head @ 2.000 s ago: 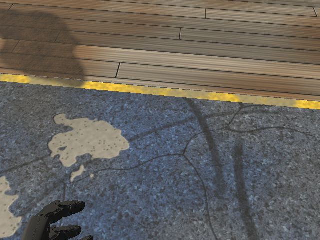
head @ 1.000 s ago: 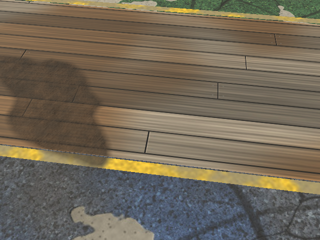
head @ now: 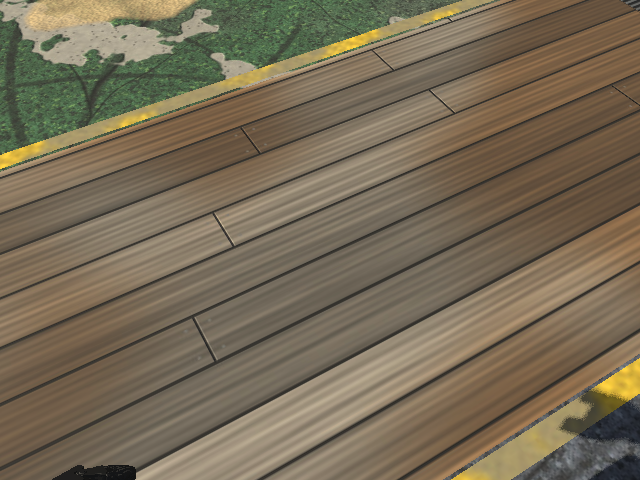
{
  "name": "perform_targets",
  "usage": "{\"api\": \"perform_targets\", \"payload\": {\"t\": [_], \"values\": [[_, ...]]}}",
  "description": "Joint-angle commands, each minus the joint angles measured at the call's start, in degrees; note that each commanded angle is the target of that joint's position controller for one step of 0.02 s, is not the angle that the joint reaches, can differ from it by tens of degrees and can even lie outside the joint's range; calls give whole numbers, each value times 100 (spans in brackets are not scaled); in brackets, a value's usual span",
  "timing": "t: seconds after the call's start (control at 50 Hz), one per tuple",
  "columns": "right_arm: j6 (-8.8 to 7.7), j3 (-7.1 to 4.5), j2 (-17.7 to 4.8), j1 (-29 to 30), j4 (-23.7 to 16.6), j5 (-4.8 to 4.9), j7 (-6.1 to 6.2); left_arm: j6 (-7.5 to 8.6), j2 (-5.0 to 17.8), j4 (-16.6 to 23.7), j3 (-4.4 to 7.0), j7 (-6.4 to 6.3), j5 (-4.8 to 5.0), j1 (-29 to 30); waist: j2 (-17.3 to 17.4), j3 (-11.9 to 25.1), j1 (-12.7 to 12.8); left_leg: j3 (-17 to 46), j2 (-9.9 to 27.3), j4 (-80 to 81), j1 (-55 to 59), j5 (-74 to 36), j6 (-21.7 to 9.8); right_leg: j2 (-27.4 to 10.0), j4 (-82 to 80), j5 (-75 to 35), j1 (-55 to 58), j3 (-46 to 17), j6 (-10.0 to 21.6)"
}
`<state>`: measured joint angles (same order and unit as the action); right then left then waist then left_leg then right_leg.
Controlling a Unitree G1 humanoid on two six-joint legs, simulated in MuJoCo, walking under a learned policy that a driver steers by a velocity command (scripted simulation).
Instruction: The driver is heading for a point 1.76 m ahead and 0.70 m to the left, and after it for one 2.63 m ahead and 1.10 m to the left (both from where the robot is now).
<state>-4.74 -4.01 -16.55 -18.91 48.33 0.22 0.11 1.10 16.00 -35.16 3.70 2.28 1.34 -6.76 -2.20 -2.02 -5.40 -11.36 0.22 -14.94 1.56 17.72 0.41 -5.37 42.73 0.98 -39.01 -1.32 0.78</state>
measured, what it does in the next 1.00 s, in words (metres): walks ahead, turning left: right foot, then left foot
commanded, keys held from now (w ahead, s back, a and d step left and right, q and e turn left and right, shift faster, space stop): e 0.02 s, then q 0.98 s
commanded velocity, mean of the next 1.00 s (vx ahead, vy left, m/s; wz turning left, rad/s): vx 0.11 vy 0.00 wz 0.29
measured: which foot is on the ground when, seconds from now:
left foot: down 0.00-0.10, up 0.12-0.58, down 0.60-1.00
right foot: up 0.00-0.08, down 0.10-0.62, up 0.64-1.00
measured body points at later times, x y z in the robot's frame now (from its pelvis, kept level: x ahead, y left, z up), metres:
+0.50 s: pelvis +0.16 -0.03 +0.00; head +0.19 -0.03 +0.45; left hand +0.29 +0.25 -0.10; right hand +0.31 -0.30 -0.11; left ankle +0.19 +0.11 -0.70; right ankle +0.19 -0.13 -0.74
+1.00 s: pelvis +0.19 +0.01 +0.00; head +0.22 +0.04 +0.45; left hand +0.25 +0.33 -0.11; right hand +0.44 -0.21 -0.08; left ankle +0.17 +0.10 -0.74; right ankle +0.27 -0.13 -0.70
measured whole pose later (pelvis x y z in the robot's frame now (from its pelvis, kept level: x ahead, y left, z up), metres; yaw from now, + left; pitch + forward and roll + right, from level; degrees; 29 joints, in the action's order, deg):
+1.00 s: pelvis +0.19 +0.01 +0.00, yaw +23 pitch +3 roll -2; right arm 2.0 -4.5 -17.8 -9.3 38.5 0.6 1.8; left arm -0.4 16.6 -44.3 4.7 -1.6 0.4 -3.8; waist -0.2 -2.0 -1.1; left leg 9.0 -4.2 -27.7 -17.9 12.2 -2.4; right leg 1.7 42.7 20.1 -25.0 -5.4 -4.6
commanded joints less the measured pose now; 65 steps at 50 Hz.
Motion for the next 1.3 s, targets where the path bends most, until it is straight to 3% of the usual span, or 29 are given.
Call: {"api": "perform_targets", "payload": {"t": [0.02,0.06,0.08,0.1,0.12,0.14,0.16,0.18,0.22,0.3,0.44,0.52,0.58,0.6,0.62,0.64,0.66,0.68,0.72,0.86,1.0,1.06,1.08,1.1,1.12,1.14,1.16,1.2,1.3], "values": [[42,-251,-1096,245,-294,87,45,108,277,647,58,115,-21,655,616,-283,107,339,1530,47,50,-3486,-765,204,-548,283,146,403,183],[108,-264,-1219,144,-218,182,80,137,430,603,161,117,-111,163,797,163,459,298,1491,-909,65,-5503,-666,662,-839,696,1216,603,429],[127,-229,-1180,202,-197,208,85,156,634,370,291,80,-121,-676,692,604,953,185,1304,-1833,-189,-5618,-519,870,-1394,53,2399,595,624],[74,-125,-946,119,-221,113,72,128,949,207,395,-39,-163,-1293,377,1047,1246,104,1024,-3006,-1169,-4426,-261,510,-1457,-1520,3887,102,817],[-11,139,-176,-419,-367,-255,-54,93,1441,190,377,-172,-277,-1454,-1338,1854,773,212,224,-5266,-3330,1855,106,-1354,-698,-4867,6100,-1934,1652],[-60,154,-542,-794,-62,61,-120,119,1225,325,282,-135,-339,-1697,-944,3407,1127,1799,-128,-6458,-3535,2599,134,-2284,-1147,-4299,6448,-3370,2436],[-20,-15,-1012,-4,-171,303,-124,127,989,236,240,-92,-315,-1546,-250,2810,1306,2001,124,-6488,-3702,2105,116,-1832,-1399,-4093,5762,-2438,2110],[23,28,-865,400,-376,298,-89,167,864,132,182,-83,-197,-1106,-203,1871,1055,1757,355,-5974,-3990,1672,120,-1518,-1606,-3545,4969,-1738,1783],[214,12,-731,289,-213,122,32,226,507,49,67,-93,-182,-467,-28,1107,568,1670,642,-5380,-3383,1086,239,-1154,-2113,-2878,3471,-1064,1496],[523,-15,-477,-109,-101,67,181,356,515,-123,87,-149,-349,149,-321,839,172,1474,527,-4661,-2487,392,465,-991,-2693,-2608,2257,-106,1453],[696,-59,-465,821,-604,45,95,83,731,-441,192,-423,-253,61,-329,520,531,1245,647,-3591,-2901,-167,366,-1206,-3014,-146,2680,231,1370],[736,-100,-480,1035,-839,42,-22,-66,869,-566,256,-419,-169,-3,-376,508,620,971,518,-2992,-2825,247,209,-1412,-2648,-326,3145,276,1272],[717,-137,-441,761,-845,53,-122,-145,937,-638,295,-442,-11,106,-396,618,400,641,248,-1728,-2145,-359,-75,-1323,-1932,-611,3270,526,876],[698,-198,-588,597,-810,20,-104,-158,824,-766,282,-440,14,-154,-196,651,372,770,142,-1132,-1674,-1092,-258,-1075,-1455,-240,3096,731,536],[677,-357,-1136,400,-823,2,-17,-147,601,-775,232,-418,-123,-303,843,698,450,1864,812,-728,-921,-2987,-606,-533,-207,699,2287,1217,31],[651,-481,-1778,333,-934,-89,48,-115,363,-408,137,-402,-338,65,2287,649,455,3823,2116,-733,-84,-4864,-1765,460,1316,3482,349,1229,-535],[534,-398,-1444,93,-960,-202,-10,-96,572,-350,185,-404,-294,532,1439,1157,43,3933,2222,-654,-53,-4690,-2211,560,2305,3937,58,162,-504],[428,-356,-1330,289,-974,-187,-25,-109,643,-358,222,-396,-137,571,1110,1056,185,3435,1931,-649,-116,-4374,-1978,464,2562,3516,-80,-93,-398],[397,-285,-1009,866,-1083,53,48,-146,709,-520,268,-483,-158,403,757,860,449,2958,1516,-681,-347,-3724,-1454,325,2281,2710,-158,-241,-361],[529,-301,-1082,852,-1225,54,221,-117,473,-531,207,-479,-121,430,921,938,480,2936,1133,-678,-572,-3253,-1348,604,927,1864,531,-307,-562],[643,-319,-1124,1055,-1380,42,172,-19,578,-526,224,-353,-74,412,1187,762,414,3683,970,-778,-1085,-2438,-1318,792,-319,1980,1414,-384,-502],[698,-298,-1075,1264,-1472,115,186,80,611,-602,255,-274,-59,56,1214,812,627,3923,755,-1075,-1105,-2498,-1106,829,-1550,1438,2081,-308,-347],[722,-277,-1015,1320,-1514,144,209,102,673,-676,288,-259,-73,-155,1129,817,736,3845,558,-1242,-1352,-2066,-895,699,-2197,745,2618,-290,-249],[724,-211,-783,1157,-1552,98,217,88,995,-682,369,-285,-156,-318,548,959,660,3487,207,-1883,-1975,-891,-596,-150,-2356,290,3356,-932,53],[681,-154,-533,760,-1618,76,189,17,1454,-625,441,-337,-253,-128,-1100,818,248,2365,-817,-2990,-3184,1455,-218,-1305,-2378,-1218,3803,-2232,855],[616,-301,-1036,793,-1604,9,177,32,1213,-557,390,-318,-378,-153,-1188,795,450,2133,-593,-4368,-3571,2076,62,-1972,-2509,-1432,3440,-2875,1605],[621,-425,-1350,741,-1487,58,162,47,923,-443,298,-339,-347,103,-686,660,378,2157,-364,-5046,-3541,1666,158,-1711,-2482,-1156,3229,-2346,1542],[741,-425,-1148,648,-1321,65,176,16,642,-372,213,-396,-183,457,-482,414,322,1992,-266,-5502,-3667,980,352,-1023,-2410,-578,3124,-1366,1079],[761,-242,-659,1188,-1685,138,103,-111,830,-473,238,-531,-216,-84,-707,428,748,1477,-8,-4625,-3865,508,589,-947,-2473,-962,3745,-654,1218]]}}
